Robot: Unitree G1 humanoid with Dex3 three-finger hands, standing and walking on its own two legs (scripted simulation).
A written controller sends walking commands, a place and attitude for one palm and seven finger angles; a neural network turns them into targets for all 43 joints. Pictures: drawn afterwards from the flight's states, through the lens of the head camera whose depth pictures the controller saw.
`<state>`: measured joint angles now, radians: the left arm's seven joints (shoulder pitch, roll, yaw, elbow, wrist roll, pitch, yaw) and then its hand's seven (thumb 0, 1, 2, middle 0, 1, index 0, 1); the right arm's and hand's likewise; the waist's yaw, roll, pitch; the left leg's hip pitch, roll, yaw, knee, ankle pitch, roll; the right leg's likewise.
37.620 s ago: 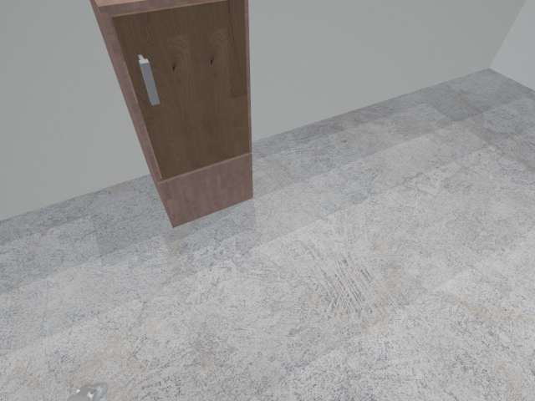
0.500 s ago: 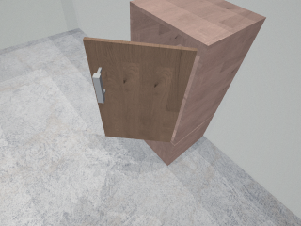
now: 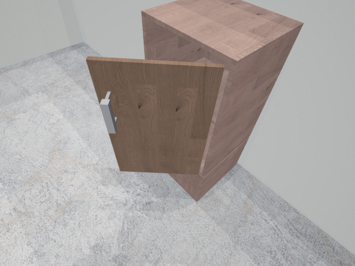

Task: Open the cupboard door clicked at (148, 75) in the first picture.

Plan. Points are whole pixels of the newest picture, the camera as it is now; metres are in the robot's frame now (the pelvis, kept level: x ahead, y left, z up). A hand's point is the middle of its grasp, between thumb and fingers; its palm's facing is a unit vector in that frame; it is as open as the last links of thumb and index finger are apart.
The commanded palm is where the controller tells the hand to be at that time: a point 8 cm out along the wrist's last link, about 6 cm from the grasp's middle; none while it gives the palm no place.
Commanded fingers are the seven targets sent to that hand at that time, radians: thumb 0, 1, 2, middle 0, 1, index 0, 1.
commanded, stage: come to a stop and stand still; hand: left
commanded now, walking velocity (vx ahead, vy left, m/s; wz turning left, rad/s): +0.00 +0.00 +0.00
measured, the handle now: (110, 112) +0.55 +0.25 -0.02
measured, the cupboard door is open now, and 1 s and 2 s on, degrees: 45 45 45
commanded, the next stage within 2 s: look again from close up in 0.06 s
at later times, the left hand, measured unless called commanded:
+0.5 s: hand out of the picture -0.02 +0.17 -0.18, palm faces +0.03 -0.98 -0.20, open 7.4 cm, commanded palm none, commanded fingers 0.00 0.90 0.90 -0.20 -0.30 -0.20 -0.30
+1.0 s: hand out of the picture -0.12 +0.16 -0.19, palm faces +0.10 -0.98 -0.14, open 7.4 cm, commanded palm none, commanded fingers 0.00 0.90 0.90 -0.20 -0.30 -0.20 -0.30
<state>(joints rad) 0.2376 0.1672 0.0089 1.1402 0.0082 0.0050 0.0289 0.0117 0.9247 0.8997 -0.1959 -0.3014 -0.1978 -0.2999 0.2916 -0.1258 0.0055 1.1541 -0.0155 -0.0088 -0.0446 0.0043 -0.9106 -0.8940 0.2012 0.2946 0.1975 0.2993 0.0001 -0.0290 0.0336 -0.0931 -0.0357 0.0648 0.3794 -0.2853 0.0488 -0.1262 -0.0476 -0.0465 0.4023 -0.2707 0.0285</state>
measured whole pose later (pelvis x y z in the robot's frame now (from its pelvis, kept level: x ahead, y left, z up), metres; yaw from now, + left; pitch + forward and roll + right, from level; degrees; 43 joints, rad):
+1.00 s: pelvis -0.06 +0.00 -0.01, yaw +2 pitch -2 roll -1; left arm 0.43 0.14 0.03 1.09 0.02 0.01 0.02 0.01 0.91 0.90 -0.20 -0.30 -0.20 -0.30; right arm 0.40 -0.14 -0.01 1.10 -0.03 0.02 -0.01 0.01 -0.91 -0.89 0.20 0.29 0.20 0.30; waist 0.01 -0.03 0.01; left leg -0.26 -0.02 0.05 0.59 -0.33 0.05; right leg -0.25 -0.04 -0.06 0.54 -0.28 0.00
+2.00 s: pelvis +0.02 +0.03 -0.01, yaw +1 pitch -1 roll +0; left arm 0.31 0.14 0.02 1.01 0.02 0.02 0.03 0.01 0.91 0.90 -0.20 -0.30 -0.20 -0.30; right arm 0.14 -0.14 -0.04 0.99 -0.01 0.02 -0.02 0.00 -0.91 -0.89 0.20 0.29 0.20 0.30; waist 0.02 0.01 0.07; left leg -0.33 0.03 0.09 0.53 -0.17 0.02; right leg -0.22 -0.01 -0.06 0.57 -0.33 -0.02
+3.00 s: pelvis +0.06 +0.05 +0.00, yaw -1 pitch +0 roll +0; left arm 0.26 0.18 -0.01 1.07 0.02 -0.01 0.03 0.01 0.91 0.90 -0.20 -0.30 -0.20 -0.30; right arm 0.19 -0.16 0.01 1.09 -0.01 -0.02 -0.02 0.01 -0.91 -0.89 0.20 0.29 0.20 0.30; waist 0.01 -0.03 0.02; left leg -0.24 -0.02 0.11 0.47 -0.24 0.06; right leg -0.13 -0.03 -0.02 0.45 -0.32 0.02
